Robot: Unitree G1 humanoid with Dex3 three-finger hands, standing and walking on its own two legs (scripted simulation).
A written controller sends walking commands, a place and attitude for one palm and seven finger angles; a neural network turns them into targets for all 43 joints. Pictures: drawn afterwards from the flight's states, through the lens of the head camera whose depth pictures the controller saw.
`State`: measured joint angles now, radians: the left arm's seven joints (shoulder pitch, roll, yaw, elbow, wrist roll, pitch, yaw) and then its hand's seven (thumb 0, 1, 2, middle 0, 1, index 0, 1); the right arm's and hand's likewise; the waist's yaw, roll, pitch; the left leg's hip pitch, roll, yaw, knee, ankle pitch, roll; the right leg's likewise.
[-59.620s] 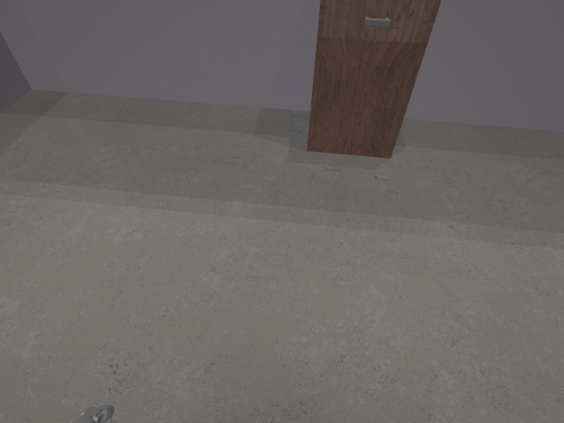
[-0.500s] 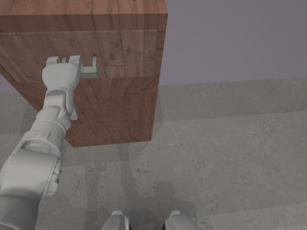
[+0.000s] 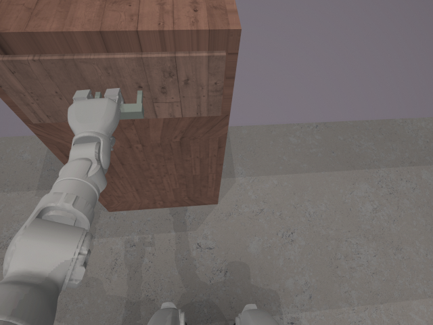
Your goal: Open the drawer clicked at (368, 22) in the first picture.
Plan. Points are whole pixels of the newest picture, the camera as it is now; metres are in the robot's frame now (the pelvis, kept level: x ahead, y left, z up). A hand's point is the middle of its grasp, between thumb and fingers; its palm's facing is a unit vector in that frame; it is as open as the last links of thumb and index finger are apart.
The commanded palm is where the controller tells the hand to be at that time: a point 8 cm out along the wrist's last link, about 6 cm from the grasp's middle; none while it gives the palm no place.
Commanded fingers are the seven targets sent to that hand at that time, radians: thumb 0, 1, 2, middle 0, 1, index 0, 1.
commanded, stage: close the thumb around the handle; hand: left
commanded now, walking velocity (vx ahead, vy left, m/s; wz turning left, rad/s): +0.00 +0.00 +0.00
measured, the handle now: (118, 104) +0.55 +0.18 +0.03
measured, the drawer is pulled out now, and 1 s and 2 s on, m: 0.01 0.06 0.18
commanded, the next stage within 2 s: pull the drawer open in 0.24 s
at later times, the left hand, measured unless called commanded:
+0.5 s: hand (105, 135) +0.48 +0.20 +0.01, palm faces -0.06 -0.03 -1.00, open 5.8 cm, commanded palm +0.46 +0.17 +0.05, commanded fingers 0.00 0.90 0.90 -0.40 -1.35 -0.40 -1.35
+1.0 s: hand (102, 157) +0.44 +0.20 +0.01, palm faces -0.03 -0.03 -1.00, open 5.8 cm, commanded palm +0.40 +0.18 +0.05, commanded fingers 0.00 0.90 0.90 -0.40 -1.35 -0.40 -1.35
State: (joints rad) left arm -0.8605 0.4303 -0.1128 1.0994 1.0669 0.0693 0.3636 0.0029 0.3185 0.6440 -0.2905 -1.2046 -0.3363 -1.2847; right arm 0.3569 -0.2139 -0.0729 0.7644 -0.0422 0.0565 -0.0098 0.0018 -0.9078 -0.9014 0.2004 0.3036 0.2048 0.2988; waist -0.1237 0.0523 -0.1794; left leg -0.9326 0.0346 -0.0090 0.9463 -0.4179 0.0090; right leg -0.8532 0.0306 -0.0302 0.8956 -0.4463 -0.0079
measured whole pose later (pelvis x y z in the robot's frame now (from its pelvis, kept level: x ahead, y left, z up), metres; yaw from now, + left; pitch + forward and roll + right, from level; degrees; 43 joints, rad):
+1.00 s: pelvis +0.00 +0.00 +0.01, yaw +0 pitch +19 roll -2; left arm -0.63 0.34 -0.14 0.92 1.07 0.08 0.42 0.00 0.73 0.83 -0.29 -1.32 -0.34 -1.35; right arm 0.30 -0.22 -0.08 0.72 -0.02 0.09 0.00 0.00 -0.91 -0.90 0.20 0.30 0.20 0.30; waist -0.06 0.04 -0.18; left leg -0.81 0.03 0.01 0.89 -0.41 0.01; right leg -0.74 0.02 -0.01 0.85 -0.44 0.00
